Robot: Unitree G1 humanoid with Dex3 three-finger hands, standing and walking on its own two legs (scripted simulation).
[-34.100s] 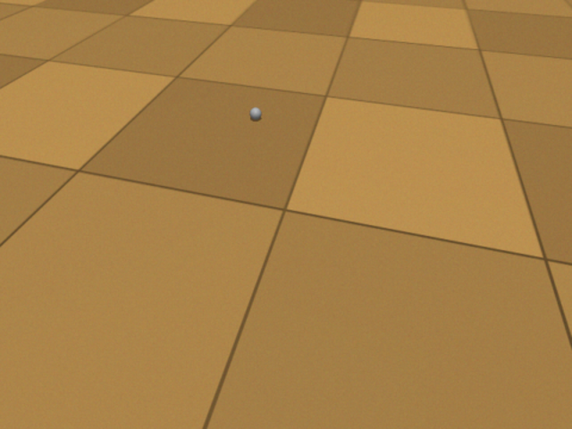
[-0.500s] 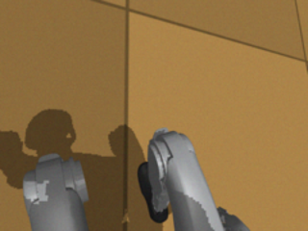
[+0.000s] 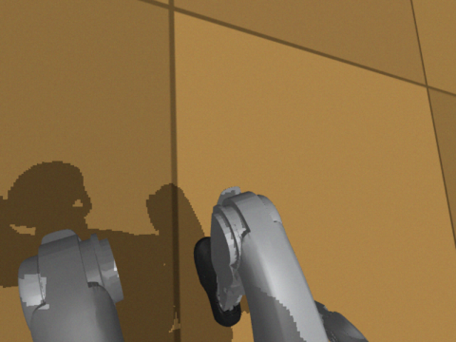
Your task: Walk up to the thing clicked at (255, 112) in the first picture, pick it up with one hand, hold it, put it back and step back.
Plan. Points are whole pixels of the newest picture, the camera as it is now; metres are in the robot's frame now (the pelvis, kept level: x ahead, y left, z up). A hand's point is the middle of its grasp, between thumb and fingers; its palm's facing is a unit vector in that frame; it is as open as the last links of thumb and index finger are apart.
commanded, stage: rest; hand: left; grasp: from above
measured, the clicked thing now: out of the picture +0.44 +0.35 -0.26
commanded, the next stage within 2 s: open in 0.08 s
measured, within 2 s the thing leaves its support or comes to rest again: rests again in 0.40 s
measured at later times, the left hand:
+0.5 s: hand out of the picture +0.43 +0.35 -0.24, palm faces -0.44 -0.16 -0.88, open 11.1 cm
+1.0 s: hand out of the picture +0.43 +0.35 -0.24, palm faces -0.44 -0.16 -0.88, open 13.8 cm
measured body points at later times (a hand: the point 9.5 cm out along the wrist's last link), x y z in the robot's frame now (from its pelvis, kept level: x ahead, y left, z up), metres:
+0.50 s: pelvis +0.00 +0.00 +0.00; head +0.26 +0.14 +0.34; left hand +0.45 +0.36 -0.19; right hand +0.06 -0.26 -0.05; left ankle +0.06 +0.12 -0.27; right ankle +0.12 -0.13 -0.26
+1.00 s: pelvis +0.00 +0.00 +0.00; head +0.26 +0.14 +0.34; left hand +0.45 +0.36 -0.18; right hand +0.07 -0.26 -0.05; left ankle +0.06 +0.12 -0.27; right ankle +0.12 -0.13 -0.26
